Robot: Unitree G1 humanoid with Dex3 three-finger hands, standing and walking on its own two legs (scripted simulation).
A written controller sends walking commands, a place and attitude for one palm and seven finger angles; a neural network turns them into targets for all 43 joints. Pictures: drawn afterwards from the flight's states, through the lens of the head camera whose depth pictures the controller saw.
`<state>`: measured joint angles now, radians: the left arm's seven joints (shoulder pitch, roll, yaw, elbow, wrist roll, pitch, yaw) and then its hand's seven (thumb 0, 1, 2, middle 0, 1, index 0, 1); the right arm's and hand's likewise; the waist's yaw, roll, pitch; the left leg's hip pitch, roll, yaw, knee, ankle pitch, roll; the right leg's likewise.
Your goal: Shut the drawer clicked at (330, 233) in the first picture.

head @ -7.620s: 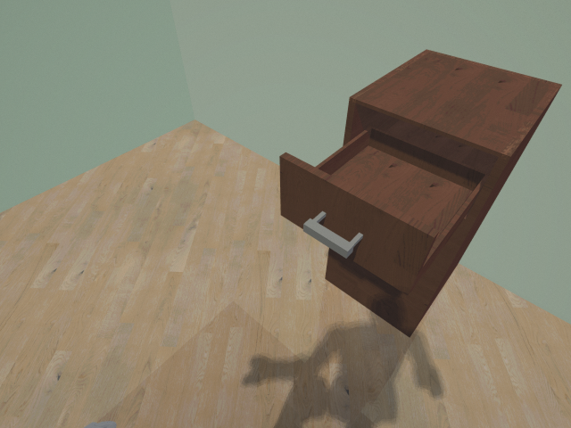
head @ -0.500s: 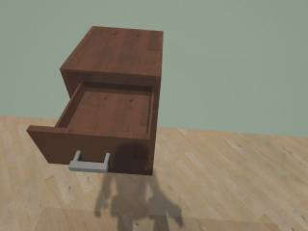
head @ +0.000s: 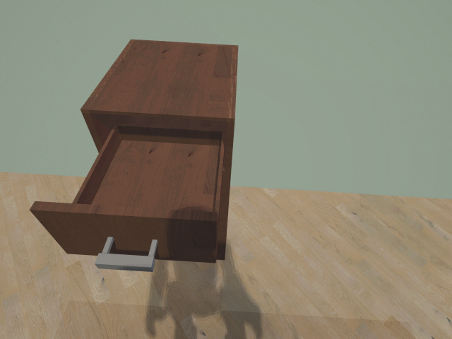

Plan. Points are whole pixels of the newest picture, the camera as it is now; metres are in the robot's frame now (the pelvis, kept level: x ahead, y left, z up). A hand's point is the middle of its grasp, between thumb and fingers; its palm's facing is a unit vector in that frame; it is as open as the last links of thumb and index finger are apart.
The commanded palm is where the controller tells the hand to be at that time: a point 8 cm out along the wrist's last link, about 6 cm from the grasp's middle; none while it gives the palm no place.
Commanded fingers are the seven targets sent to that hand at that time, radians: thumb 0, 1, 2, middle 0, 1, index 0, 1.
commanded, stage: look again from close up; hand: left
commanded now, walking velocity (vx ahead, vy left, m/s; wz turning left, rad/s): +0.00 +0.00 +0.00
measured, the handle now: (128, 252) +0.29 +0.22 -0.05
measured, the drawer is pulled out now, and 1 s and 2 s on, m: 0.30 0.29 0.29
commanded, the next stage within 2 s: raise the hand and make a fist in 0.22 s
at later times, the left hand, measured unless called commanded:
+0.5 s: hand (117, 330) +0.15 +0.19 -0.05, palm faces +0.22 -0.95 -0.23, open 7.0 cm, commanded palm +0.08 +0.21 -0.06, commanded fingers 0.00 0.90 0.90 -0.40 -0.52 -0.40 -0.52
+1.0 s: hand out of the picture +0.13 +0.14 -0.02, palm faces -0.02 -1.00 -0.05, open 4.6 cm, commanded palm +0.10 +0.22 -0.02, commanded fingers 0.00 0.90 0.90 -0.90 -1.06 -0.90 -1.06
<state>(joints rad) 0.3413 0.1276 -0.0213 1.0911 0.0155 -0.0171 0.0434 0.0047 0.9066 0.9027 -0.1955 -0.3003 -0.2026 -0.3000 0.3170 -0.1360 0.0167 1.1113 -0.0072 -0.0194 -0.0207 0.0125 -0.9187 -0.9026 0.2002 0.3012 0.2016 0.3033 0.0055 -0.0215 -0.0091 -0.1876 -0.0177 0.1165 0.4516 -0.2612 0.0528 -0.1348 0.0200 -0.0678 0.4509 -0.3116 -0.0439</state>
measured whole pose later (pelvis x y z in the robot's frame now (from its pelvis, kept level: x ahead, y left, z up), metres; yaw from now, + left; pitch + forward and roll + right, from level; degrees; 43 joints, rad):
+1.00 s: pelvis -0.07 -0.05 -0.07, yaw +5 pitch +9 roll +0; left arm 0.37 0.27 0.11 0.05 -0.28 -0.32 -0.33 0.01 0.90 0.90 -0.70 -0.85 -0.71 -0.85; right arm 0.21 -0.20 0.06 0.54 0.05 -0.21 -0.05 0.01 -0.90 -0.90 0.20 0.30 0.20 0.30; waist 0.01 0.04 -0.12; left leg -0.80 0.02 -0.01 1.06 -0.41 0.00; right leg -0.70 0.03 -0.18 1.05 -0.52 -0.10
